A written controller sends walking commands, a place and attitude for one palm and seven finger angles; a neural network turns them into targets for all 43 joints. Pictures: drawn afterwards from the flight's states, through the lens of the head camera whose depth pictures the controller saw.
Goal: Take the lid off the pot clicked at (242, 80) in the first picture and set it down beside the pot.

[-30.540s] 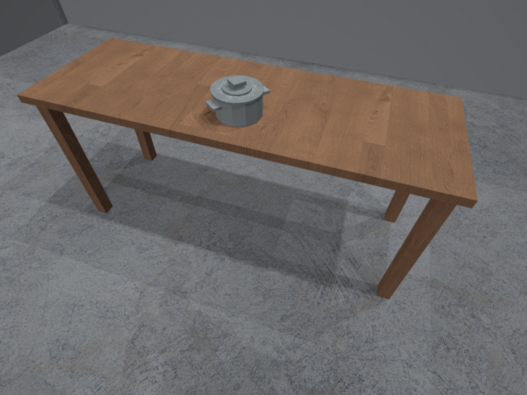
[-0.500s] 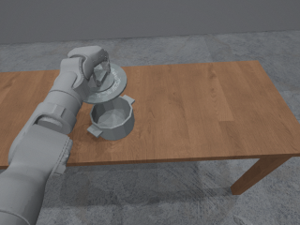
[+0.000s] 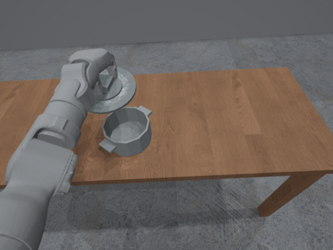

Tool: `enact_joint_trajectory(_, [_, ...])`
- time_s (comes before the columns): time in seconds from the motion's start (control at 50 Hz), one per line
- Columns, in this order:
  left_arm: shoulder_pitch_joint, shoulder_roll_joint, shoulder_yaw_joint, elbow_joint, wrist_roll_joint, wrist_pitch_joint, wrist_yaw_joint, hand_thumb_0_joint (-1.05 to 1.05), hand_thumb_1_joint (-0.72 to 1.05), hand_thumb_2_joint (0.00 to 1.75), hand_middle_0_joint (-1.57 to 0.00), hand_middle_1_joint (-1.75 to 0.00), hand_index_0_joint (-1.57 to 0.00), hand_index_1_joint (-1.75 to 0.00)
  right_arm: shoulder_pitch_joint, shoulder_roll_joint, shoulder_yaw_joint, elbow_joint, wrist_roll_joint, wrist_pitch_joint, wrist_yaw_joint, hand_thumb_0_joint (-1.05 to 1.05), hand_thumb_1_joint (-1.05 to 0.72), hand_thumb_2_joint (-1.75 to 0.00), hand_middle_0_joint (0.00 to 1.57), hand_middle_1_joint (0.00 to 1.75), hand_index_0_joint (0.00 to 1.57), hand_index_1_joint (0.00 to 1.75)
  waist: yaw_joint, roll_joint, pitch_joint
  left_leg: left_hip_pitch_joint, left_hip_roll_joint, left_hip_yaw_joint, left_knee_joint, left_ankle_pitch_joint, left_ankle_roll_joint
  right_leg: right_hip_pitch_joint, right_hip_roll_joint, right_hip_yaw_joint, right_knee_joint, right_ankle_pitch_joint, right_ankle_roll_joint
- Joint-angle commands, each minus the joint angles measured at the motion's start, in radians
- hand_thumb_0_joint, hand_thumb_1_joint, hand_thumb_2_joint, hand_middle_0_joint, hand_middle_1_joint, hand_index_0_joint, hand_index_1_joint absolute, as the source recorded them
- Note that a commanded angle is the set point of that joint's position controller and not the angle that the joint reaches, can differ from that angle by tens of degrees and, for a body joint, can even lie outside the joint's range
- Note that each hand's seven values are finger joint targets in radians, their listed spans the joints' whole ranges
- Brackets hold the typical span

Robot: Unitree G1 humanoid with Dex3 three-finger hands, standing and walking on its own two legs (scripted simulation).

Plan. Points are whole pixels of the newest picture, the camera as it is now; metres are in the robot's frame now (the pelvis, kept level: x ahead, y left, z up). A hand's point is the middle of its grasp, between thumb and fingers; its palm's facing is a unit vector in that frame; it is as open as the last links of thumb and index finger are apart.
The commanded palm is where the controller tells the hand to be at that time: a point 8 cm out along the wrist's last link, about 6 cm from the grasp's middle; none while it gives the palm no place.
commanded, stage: move the lid sideways beside the pot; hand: left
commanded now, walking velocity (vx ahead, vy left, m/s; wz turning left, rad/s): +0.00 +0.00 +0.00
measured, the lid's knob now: (103, 82) +0.51 +0.15 +0.13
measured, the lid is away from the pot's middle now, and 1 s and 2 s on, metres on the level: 0.03 0.15 0.24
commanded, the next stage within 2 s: lower the lid onto the table in 1.82 s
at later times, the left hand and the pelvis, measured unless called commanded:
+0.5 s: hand (72, 90) +0.47 +0.21 +0.14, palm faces -0.36 -0.05 -0.93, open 7.8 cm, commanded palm +0.48 +0.22 +0.22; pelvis +0.00 +0.00 +0.00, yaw +1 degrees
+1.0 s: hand (48, 91) +0.47 +0.27 +0.15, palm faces -0.35 -0.06 -0.94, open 7.8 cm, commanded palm +0.47 +0.27 +0.22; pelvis +0.00 +0.01 +0.00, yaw +1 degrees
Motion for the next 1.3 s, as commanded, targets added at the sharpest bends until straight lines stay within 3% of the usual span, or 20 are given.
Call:
enact_joint_trajectory(0.0, [-0.608, 0.285, 0.089, -0.209, 0.026, 0.012, 0.028, 0.0, 0.71, 0.89, -0.9, -1.11, -0.78, -1.07, -0.006, -0.149, -0.051, -0.107, -0.002, -0.016, -0.008, 0.0, -0.9, -0.9, 0.2, 0.3, 0.2, 0.3, -0.001, -0.085, -0.453, 0.3, 0.02, -0.088, 0.018, 0.343, 0.019, 0.07, 0.038, -0.007, -0.024, 0.366, -0.045])
enact_joint_trajectory(0.1, [-0.68, 0.341, 0.111, -0.313, 0.021, -0.053, 0.0, 0.0, 0.71, 0.89, -0.9, -1.11, -0.78, -1.07, -0.007, -0.142, -0.05, -0.127, -0.001, -0.034, -0.027, 0.0, -0.9, -0.9, 0.2, 0.3, 0.2, 0.3, -0.007, -0.055, -0.518, 0.358, 0.014, -0.097, 0.024, 0.367, 0.03, 0.09, 0.035, -0.001, -0.029, 0.382, -0.044])
enact_joint_trajectory(0.18, [-0.628, 0.36, 0.117, -0.219, 0.018, -0.072, -0.006, 0.0, 0.71, 0.89, -0.9, -1.11, -0.78, -1.07, 0.012, -0.15, -0.048, -0.107, 0.003, -0.027, -0.036, 0.0, -0.9, -0.9, 0.2, 0.3, 0.2, 0.3, -0.013, -0.063, -0.389, 0.281, 0.018, -0.088, 0.01, 0.276, 0.029, 0.053, 0.036, -0.006, -0.048, 0.319, -0.048])
enact_joint_trajectory(0.22, [-0.645, 0.384, 0.122, -0.22, 0.016, -0.08, -0.002, 0.0, 0.71, 0.89, -0.9, -1.11, -0.78, -1.07, 0.011, -0.154, -0.042, -0.109, 0.008, -0.027, -0.042, 0.0, -0.9, -0.9, 0.2, 0.3, 0.2, 0.3, -0.011, -0.047, -0.378, 0.256, 0.015, -0.085, -0.001, 0.234, 0.028, 0.062, 0.033, -0.005, -0.051, 0.302, -0.05])
enact_joint_trajectory(0.3, [-0.634, 0.374, 0.107, -0.215, 0.031, -0.096, -0.003, 0.0, 0.71, 0.89, -0.9, -1.11, -0.78, -1.07, 0.017, -0.154, -0.045, -0.108, 0.005, -0.024, -0.043, 0.0, -0.9, -0.9, 0.2, 0.3, 0.2, 0.3, -0.013, 0.0, -0.417, 0.292, 0.015, -0.091, 0.009, 0.271, 0.022, 0.043, 0.037, -0.009, -0.047, 0.3, -0.053])
enact_joint_trajectory(0.32, [-0.614, 0.4, 0.128, -0.184, 0.033, -0.093, -0.005, 0.0, 0.71, 0.89, -0.9, -1.11, -0.78, -1.07, 0.02, -0.158, -0.048, -0.104, 0.006, -0.022, -0.045, 0.0, -0.9, -0.9, 0.2, 0.3, 0.2, 0.3, -0.01, -0.012, -0.395, 0.274, 0.019, -0.087, 0.014, 0.259, 0.025, 0.047, 0.036, -0.005, -0.05, 0.297, -0.053])
enact_joint_trajectory(0.36, [-0.647, 0.445, 0.152, -0.227, 0.029, -0.11, -0.01, 0.0, 0.71, 0.89, -0.9, -1.11, -0.78, -1.07, 0.026, -0.165, -0.048, -0.11, 0.006, -0.023, -0.045, 0.0, -0.9, -0.9, 0.2, 0.3, 0.2, 0.3, -0.01, -0.011, -0.451, 0.287, 0.016, -0.09, 0.011, 0.268, 0.026, 0.072, 0.038, -0.002, -0.048, 0.31, -0.051])
enact_joint_trajectory(0.44, [-0.672, 0.421, 0.128, -0.259, 0.01, -0.137, -0.023, 0.0, 0.71, 0.89, -0.9, -1.11, -0.78, -1.07, 0.036, -0.165, -0.056, -0.11, 0.009, -0.032, -0.049, 0.0, -0.9, -0.9, 0.2, 0.3, 0.2, 0.3, -0.021, 0.01, -0.468, 0.329, 0.023, -0.096, 0.031, 0.334, 0.028, 0.047, 0.037, -0.006, -0.049, 0.334, -0.051])
enact_joint_trajectory(0.5, [-0.67, 0.475, 0.166, -0.264, 0.024, -0.157, -0.02, 0.0, 0.71, 0.89, -0.9, -1.11, -0.78, -1.07, 0.054, -0.167, -0.058, -0.099, 0.004, -0.032, -0.052, 0.0, -0.9, -0.9, 0.2, 0.3, 0.2, 0.3, -0.016, 0.044, -0.51, 0.368, 0.022, -0.101, 0.037, 0.387, 0.029, 0.052, 0.042, -0.009, -0.046, 0.357, -0.05])
enact_joint_trajectory(0.6, [-0.612, 0.468, 0.169, -0.214, 0.023, -0.166, -0.03, 0.0, 0.71, 0.89, -0.9, -1.11, -0.78, -1.07, 0.066, -0.174, -0.064, -0.089, 0.001, -0.018, -0.043, 0.0, -0.9, -0.9, 0.2, 0.3, 0.2, 0.3, -0.015, 0.028, -0.45, 0.351, 0.028, -0.109, 0.045, 0.447, 0.025, 0.018, 0.046, -0.019, -0.049, 0.36, -0.051])
enact_joint_trajectory(0.62, [-0.595, 0.515, 0.205, -0.203, 0.03, -0.166, -0.03, 0.0, 0.71, 0.89, -0.9, -1.11, -0.78, -1.07, 0.067, -0.179, -0.064, -0.086, 0.002, -0.011, -0.042, 0.0, -0.9, -0.9, 0.2, 0.3, 0.2, 0.3, -0.008, 0.031, -0.452, 0.344, 0.029, -0.109, 0.044, 0.451, 0.024, 0.024, 0.046, -0.018, -0.046, 0.362, -0.053])
enact_joint_trajectory(0.68, [-0.578, 0.527, 0.219, -0.259, 0.034, -0.183, -0.029, 0.0, 0.71, 0.89, -0.9, -1.11, -0.78, -1.07, 0.057, -0.174, -0.068, -0.106, -0.006, 0.002, -0.034, 0.0, -0.9, -0.9, 0.2, 0.3, 0.2, 0.3, 0.0, 0.047, -0.516, 0.383, 0.029, -0.117, 0.057, 0.563, 0.023, 0.051, 0.046, -0.014, -0.039, 0.41, -0.051])
enact_joint_trajectory(0.76, [-0.525, 0.532, 0.211, -0.161, 0.03, -0.173, -0.043, 0.0, 0.71, 0.89, -0.9, -1.11, -0.78, -1.07, 0.053, -0.185, -0.068, -0.1, 0.001, 0.028, -0.03, 0.0, -0.9, -0.9, 0.2, 0.3, 0.2, 0.3, -0.005, -0.01, -0.42, 0.309, 0.034, -0.104, 0.043, 0.448, 0.025, 0.033, 0.045, -0.019, -0.053, 0.354, -0.05])
enact_joint_trajectory(0.82, [-0.608, 0.551, 0.213, -0.269, 0.035, -0.196, -0.046, 0.0, 0.71, 0.89, -0.9, -1.11, -0.78, -1.07, 0.047, -0.18, -0.07, -0.115, 0.001, 0.029, -0.033, 0.0, -0.9, -0.9, 0.2, 0.3, 0.2, 0.3, -0.007, 0.048, -0.497, 0.381, 0.032, -0.119, 0.049, 0.501, 0.023, 0.022, 0.047, -0.02, -0.049, 0.353, -0.052])
enact_joint_trajectory(0.88, [-0.595, 0.574, 0.232, -0.267, 0.033, -0.216, -0.046, 0.0, 0.71, 0.89, -0.9, -1.11, -0.78, -1.07, 0.058, -0.177, -0.072, -0.112, -0.001, 0.033, -0.035, 0.0, -0.9, -0.9, 0.2, 0.3, 0.2, 0.3, -0.01, 0.067, -0.507, 0.407, 0.037, -0.128, 0.056, 0.542, 0.021, 0.011, 0.05, -0.022, -0.052, 0.342, -0.05])
enact_joint_trajectory(1.04, [-0.578, 0.599, 0.231, -0.209, 0.025, -0.234, -0.053, 0.0, 0.71, 0.89, -0.9, -1.11, -0.78, -1.07, 0.06, -0.191, -0.067, -0.099, 0.005, 0.039, -0.041, 0.0, -0.9, -0.9, 0.2, 0.3, 0.2, 0.3, -0.006, 0.052, -0.43, 0.34, 0.036, -0.116, 0.044, 0.43, 0.018, -0.002, 0.046, -0.028, -0.065, 0.298, -0.057])
enact_joint_trajectory(1.14, [-0.596, 0.541, 0.18, -0.22, 0.017, -0.244, -0.069, 0.0, 0.71, 0.89, -0.9, -1.11, -0.78, -1.07, 0.063, -0.19, -0.068, -0.095, 0.007, 0.041, -0.04, 0.0, -0.9, -0.9, 0.2, 0.3, 0.2, 0.3, -0.014, 0.086, -0.427, 0.367, 0.041, -0.126, 0.05, 0.448, 0.012, -0.046, 0.049, -0.034, -0.067, 0.267, -0.056])
enact_joint_trajectory(1.2, [-0.587, 0.642, 0.246, -0.185, 0.025, -0.254, -0.068, 0.0, 0.71, 0.89, -0.9, -1.11, -0.78, -1.07, 0.066, -0.197, -0.062, -0.094, 0.01, 0.047, -0.052, 0.0, -0.9, -0.9, 0.2, 0.3, 0.2, 0.3, -0.007, 0.036, -0.449, 0.338, 0.032, -0.12, 0.035, 0.361, 0.021, 0.0, 0.051, -0.032, -0.067, 0.254, -0.054])
enact_joint_trajectory(1.24, [-0.605, 0.605, 0.214, -0.203, 0.012, -0.264, -0.072, 0.0, 0.71, 0.89, -0.9, -1.11, -0.78, -1.07, 0.058, -0.195, -0.064, -0.095, 0.011, 0.04, -0.054, 0.0, -0.9, -0.9, 0.2, 0.3, 0.2, 0.3, -0.012, 0.043, -0.434, 0.325, 0.034, -0.113, 0.04, 0.366, 0.023, -0.003, 0.048, -0.029, -0.069, 0.269, -0.055])
enact_joint_trajectory(1.28, [-0.621, 0.631, 0.221, -0.2, 0.027, -0.269, -0.068, 0.0, 0.71, 0.89, -0.9, -1.11, -0.78, -1.07, 0.065, -0.198, -0.062, -0.088, 0.011, 0.041, -0.059, 0.0, -0.9, -0.9, 0.2, 0.3, 0.2, 0.3, -0.014, 0.06, -0.427, 0.335, 0.037, -0.12, 0.032, 0.34, 0.022, -0.017, 0.052, -0.034, -0.074, 0.237, -0.054])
